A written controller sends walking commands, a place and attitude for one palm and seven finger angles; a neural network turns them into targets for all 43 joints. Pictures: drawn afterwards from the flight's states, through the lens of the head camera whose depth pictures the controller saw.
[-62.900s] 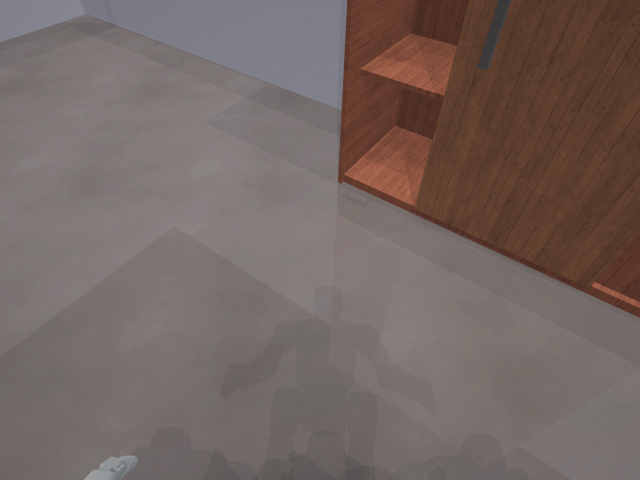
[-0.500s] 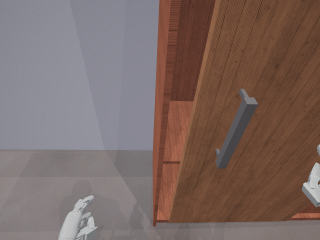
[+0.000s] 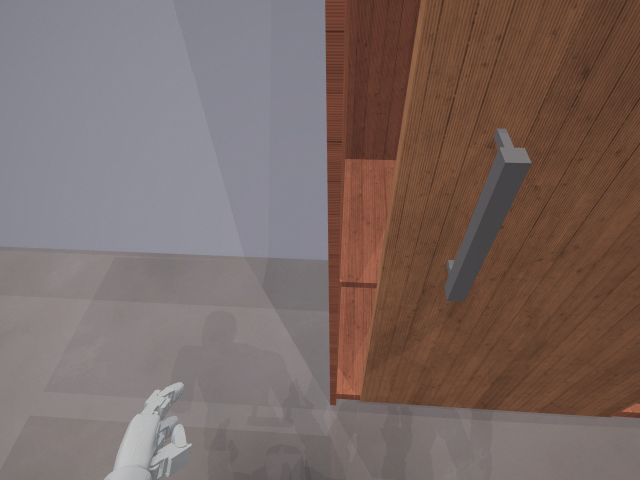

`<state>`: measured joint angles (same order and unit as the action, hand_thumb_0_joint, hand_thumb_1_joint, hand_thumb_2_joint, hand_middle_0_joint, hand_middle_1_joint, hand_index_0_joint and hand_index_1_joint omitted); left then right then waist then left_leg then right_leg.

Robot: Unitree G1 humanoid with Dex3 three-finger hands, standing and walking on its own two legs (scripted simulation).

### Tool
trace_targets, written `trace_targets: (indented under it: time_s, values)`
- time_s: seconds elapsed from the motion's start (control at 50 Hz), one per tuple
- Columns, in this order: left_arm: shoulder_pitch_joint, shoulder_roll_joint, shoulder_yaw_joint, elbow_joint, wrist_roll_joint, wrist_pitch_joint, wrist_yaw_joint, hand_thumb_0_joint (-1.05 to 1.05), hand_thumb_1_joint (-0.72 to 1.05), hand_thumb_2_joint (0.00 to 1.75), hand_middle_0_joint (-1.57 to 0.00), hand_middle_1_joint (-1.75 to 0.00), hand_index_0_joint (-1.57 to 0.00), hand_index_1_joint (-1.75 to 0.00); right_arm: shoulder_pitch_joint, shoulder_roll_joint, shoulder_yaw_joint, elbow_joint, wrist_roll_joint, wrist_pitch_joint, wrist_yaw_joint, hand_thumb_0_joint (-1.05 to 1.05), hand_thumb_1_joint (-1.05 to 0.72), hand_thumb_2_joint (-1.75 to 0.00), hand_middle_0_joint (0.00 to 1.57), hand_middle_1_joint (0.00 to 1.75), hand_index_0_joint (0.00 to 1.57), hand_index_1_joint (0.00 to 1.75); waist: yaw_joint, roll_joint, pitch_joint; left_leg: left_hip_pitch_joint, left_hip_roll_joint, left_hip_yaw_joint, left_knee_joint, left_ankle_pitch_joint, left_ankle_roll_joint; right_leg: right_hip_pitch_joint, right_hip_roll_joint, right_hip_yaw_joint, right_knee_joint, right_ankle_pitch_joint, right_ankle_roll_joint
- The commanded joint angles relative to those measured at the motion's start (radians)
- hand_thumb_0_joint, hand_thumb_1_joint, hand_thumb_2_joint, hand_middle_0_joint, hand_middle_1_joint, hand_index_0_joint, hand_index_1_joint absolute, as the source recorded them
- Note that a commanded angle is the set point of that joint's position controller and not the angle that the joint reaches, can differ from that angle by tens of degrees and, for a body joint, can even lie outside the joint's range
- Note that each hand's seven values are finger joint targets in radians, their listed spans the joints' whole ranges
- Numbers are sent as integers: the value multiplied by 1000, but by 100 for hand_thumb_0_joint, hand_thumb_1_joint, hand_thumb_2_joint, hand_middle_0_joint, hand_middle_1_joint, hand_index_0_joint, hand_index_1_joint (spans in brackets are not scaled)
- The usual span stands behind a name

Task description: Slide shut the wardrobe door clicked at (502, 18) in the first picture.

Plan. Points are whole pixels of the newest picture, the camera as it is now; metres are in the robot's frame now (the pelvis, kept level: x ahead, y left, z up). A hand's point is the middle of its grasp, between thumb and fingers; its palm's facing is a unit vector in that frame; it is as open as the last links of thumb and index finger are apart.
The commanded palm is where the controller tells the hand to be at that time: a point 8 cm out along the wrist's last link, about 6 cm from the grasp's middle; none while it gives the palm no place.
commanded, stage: step back with the hand held close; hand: right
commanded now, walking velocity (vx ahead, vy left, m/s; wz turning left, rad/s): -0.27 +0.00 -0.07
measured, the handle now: (475, 225) +0.41 -0.19 +0.10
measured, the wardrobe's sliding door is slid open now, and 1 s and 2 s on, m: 0.07 0.07 0.07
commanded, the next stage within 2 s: stop stepping back and stand still in 1.04 s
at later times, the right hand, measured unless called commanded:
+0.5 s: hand out of the picture +0.15 -0.27 +0.18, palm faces +0.49 +0.75 -0.44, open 7.4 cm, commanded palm +0.08 -0.30 +0.18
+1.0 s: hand out of the picture +0.07 -0.28 +0.19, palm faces +0.51 +0.78 -0.38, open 7.4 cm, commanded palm +0.00 -0.30 +0.18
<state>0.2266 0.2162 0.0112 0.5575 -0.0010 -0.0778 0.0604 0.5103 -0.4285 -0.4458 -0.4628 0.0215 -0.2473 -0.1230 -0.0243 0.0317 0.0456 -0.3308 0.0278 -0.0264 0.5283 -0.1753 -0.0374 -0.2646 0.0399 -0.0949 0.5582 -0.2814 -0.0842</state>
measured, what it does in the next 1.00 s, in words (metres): walks backwards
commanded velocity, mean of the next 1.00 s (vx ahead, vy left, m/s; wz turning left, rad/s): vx -0.37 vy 0.00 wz -0.02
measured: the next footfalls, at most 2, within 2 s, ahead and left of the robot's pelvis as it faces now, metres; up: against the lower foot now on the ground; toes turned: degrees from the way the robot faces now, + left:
left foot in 1.14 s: -0.20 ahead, +0.18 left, +0.00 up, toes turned +3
right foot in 1.32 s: -0.10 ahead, -0.07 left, +0.00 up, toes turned +3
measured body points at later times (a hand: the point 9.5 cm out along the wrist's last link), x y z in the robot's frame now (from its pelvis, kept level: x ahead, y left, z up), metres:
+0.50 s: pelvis -0.05 +0.00 -0.01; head -0.02 -0.03 +0.43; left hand +0.12 +0.23 -0.08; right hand +0.12 -0.31 +0.20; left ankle +0.02 +0.15 -0.73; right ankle +0.01 -0.06 -0.73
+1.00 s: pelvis -0.13 +0.00 +0.00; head -0.11 -0.05 +0.44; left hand +0.03 +0.23 -0.08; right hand +0.03 -0.32 +0.21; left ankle -0.16 +0.16 -0.67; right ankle +0.01 -0.07 -0.73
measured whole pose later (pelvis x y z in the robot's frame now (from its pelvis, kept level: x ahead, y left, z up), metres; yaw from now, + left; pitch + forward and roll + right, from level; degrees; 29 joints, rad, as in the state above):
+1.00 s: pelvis -0.13 +0.00 +0.00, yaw -2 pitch +0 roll +6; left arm 0.24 0.16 0.03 0.67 0.02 -0.17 0.04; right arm 0.45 -0.44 -0.50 -0.54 0.03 -0.34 -0.15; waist -0.01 0.01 0.05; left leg -0.41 -0.08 0.00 1.00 -0.49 -0.01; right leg -0.49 -0.05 -0.02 0.55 -0.07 -0.08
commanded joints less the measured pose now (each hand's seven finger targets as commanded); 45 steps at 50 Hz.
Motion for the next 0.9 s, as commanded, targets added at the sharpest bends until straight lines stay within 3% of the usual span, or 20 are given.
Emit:
trace_targets:
  time_s: [0.0, 0.14, 0.2, 0.26, 0.28, 0.32, 0.38, 0.44, 0.48, 0.56, 0.6, 0.64, 0.68, 0.72, 0.76, 0.78, 0.8, 0.82, 0.86, 0.88]
  values:
    - [-90, 140, 51, -152, -2, -69, 8, 0, 90, 90, -20, -30, -20, -30, -87, -137, -105, -211, -2, -65, -17, 0, -90, -90, 20, 30, 20, 30, 1, -96, -97, 316, 4, -53, 130, 191, 29, -359, -195, 214, -236, -148, -23]
    - [-63, 141, 51, -145, 2, -91, -1, 0, 90, 90, -20, -30, -20, -30, -145, -143, -107, -251, -13, -99, -22, 0, -90, -90, 20, 30, 20, 30, 17, -44, -72, 189, 44, -141, 30, 19, 63, -375, -127, 212, -140, -372, -17]
    - [-63, 136, 49, -142, 4, -100, -1, 0, 90, 90, -20, -30, -20, -30, -139, -153, -122, -266, -14, -118, -27, 0, -90, -90, 20, 30, 20, 30, 17, -77, -82, 170, 32, -126, 26, -25, 60, -360, -134, 230, -156, -369, -17]
    - [-62, 145, 50, -143, 2, -110, -2, 0, 90, 90, -20, -30, -20, -30, -124, -146, -135, -263, -20, -132, -28, 0, -90, -90, 20, 30, 20, 30, 12, -180, -107, 266, -22, -49, 177, 31, 34, -432, -204, 290, -256, -391, -36]
    - [-74, 146, 52, -149, 6, -111, 2, 0, 90, 90, -20, -30, -20, -30, -134, -154, -144, -265, -23, -136, -25, 0, -90, -90, 20, 30, 20, 30, 6, -217, -100, 316, -43, -26, 236, 70, 23, -482, -234, 315, -288, -367, -44]
    - [-69, 140, 55, -142, 7, -116, -1, 0, 90, 90, -20, -30, -20, -30, -122, -152, -153, -245, -22, -140, -20, 0, -90, -90, 20, 30, 20, 30, 4, -197, -98, 307, -51, -21, 280, 36, 18, -463, -267, 313, -270, -264, -54]
    - [-67, 140, 57, -134, 14, -122, -5, 0, 90, 90, -20, -30, -20, -30, -99, -144, -142, -233, -11, -148, -12, 0, -90, -90, 20, 30, 20, 30, 7, -126, -85, 241, -42, -45, 193, 51, 30, -376, -257, 297, -193, -87, -41]
    - [-71, 136, 55, -120, 12, -123, -8, 0, 90, 90, -20, -30, -20, -30, -110, -142, -123, -237, -7, -160, -8, 0, -90, -90, 20, 30, 20, 30, 13, -83, -139, 184, 12, -120, 102, 249, 60, -260, -196, 242, -95, 39, -1]
    - [-79, 138, 62, -125, 14, -123, -4, 0, 90, 90, -20, -30, -20, -30, -117, -151, -127, -265, -6, -161, -7, 0, -90, -90, 20, 30, 20, 30, 13, -92, -168, 185, 8, -125, 126, 231, 62, -261, -187, 241, -106, -1, 4]
    - [-87, 137, 60, -143, 13, -117, -3, 0, 90, 90, -20, -30, -20, -30, -82, -177, -173, -295, -11, -171, -6, 0, -90, -90, 20, 30, 20, 30, 10, -134, -157, 266, -15, -122, 183, 84, 51, -451, -202, 263, -166, -326, -33]
    - [-75, 129, 62, -141, 13, -115, 1, 0, 90, 90, -20, -30, -20, -30, -73, -193, -199, -283, -14, -178, -8, 0, -90, -90, 20, 30, 20, 30, 14, -56, -139, 242, 11, -175, 116, -3, 66, -494, -170, 253, -123, -436, -28]
    - [-63, 125, 65, -140, 15, -115, -4, 0, 90, 90, -20, -30, -20, -30, -75, -191, -192, -282, -10, -181, -10, 0, -90, -90, 20, 30, 20, 30, 23, -7, -105, 100, 78, -283, -15, -114, 109, -434, -108, 221, -9, -444, -4]
    - [-43, 116, 67, -113, 22, -111, -13, 0, 90, 90, -20, -30, -20, -30, -59, -200, -187, -273, 3, -183, -19, 0, -90, -90, 20, 30, 20, 30, 28, 69, -128, -94, 171, -348, -144, -159, 167, -230, -55, 195, 130, -294, 41]
    - [-22, 107, 67, -99, 16, -104, -22, 0, 90, 90, -20, -30, -20, -30, -50, -189, -162, -279, 8, -183, -30, 0, -90, -90, 20, 30, 20, 30, 49, 87, -165, -207, 204, -305, -181, -169, 173, -55, -36, 181, 196, -208, 52]
    - [-13, 114, 68, -100, 9, -99, -21, 0, 90, 90, -20, -30, -20, -30, -42, -187, -158, -297, 10, -181, -40, 0, -90, -90, 20, 30, 20, 30, 56, 35, -163, -237, 148, -215, -117, -210, 136, -25, -67, 231, 79, -230, 34]
    - [-24, 119, 65, -107, 8, -101, -10, 0, 90, 90, -20, -30, -20, -30, -36, -198, -166, -302, 8, -181, -44, 0, -90, -90, 20, 30, 20, 30, 57, -66, -138, -242, 66, -151, -13, -251, 100, -67, -124, 304, -47, -280, 9]
    - [-43, 140, 61, -117, 11, -110, -2, 0, 90, 90, -20, -30, -20, -30, -33, -181, -171, -315, 6, -180, -44, 0, -90, -90, 20, 30, 20, 30, 54, -265, -141, -91, -45, -48, 255, -239, 53, -257, -266, 465, -268, -410, -44]
    - [-62, 134, 67, -110, 23, -129, 6, 0, 90, 90, -20, -30, -20, -30, -73, -193, -193, -325, -1, -175, -45, 0, -90, -90, 20, 30, 20, 30, 46, -374, -156, 26, -129, -14, 584, -286, 24, -391, -408, 595, -430, -462, -104]
    - [-44, 125, 90, -68, 18, -154, 1, 0, 90, 90, -20, -30, -20, -30, -112, -205, -197, -313, 8, -178, -42, 0, -90, -90, 20, 30, 20, 30, 33, -185, -157, -81, -117, -67, 747, -317, 25, -265, -401, 468, -368, -303, -93]
    - [-56, 128, 94, -63, 6, -155, -8, 0, 90, 90, -20, -30, -20, -30, -92, -204, -196, -278, 16, -174, -37, 0, -90, -90, 20, 30, 20, 30, 24, -183, -165, -66, -113, -39, 710, -298, 19, -236, -387, 408, -355, -317, -82]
